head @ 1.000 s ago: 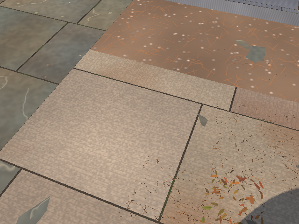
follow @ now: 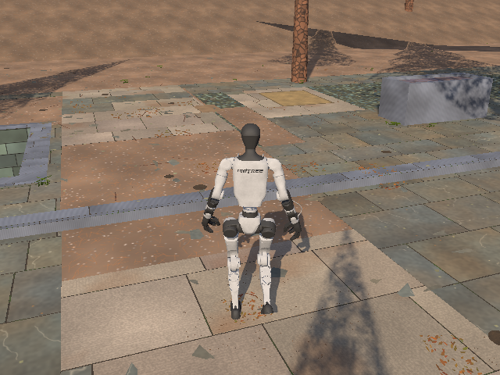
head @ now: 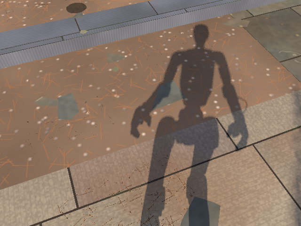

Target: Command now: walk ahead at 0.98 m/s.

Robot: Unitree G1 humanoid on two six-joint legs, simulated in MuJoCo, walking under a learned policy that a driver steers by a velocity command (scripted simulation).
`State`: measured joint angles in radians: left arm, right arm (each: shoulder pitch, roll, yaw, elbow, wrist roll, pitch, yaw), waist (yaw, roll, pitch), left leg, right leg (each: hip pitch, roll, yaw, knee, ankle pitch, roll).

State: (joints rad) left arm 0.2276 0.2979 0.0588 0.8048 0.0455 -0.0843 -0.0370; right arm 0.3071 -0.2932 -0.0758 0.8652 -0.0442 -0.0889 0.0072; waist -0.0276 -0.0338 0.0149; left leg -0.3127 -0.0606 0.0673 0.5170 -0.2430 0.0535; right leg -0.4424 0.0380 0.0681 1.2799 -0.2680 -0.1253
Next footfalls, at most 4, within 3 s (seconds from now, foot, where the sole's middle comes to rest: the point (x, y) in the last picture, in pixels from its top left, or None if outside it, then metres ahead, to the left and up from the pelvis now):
0.26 right None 0.44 -0.12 -0.77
0.70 left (114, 164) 0.78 0.19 -0.77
1.16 right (86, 100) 1.20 0.38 -0.77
1.60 left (39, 70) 1.47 0.71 -0.77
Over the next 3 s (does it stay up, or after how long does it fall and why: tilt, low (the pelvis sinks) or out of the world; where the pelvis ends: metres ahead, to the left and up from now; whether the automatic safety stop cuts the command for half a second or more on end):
stays up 2.62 0.82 0.10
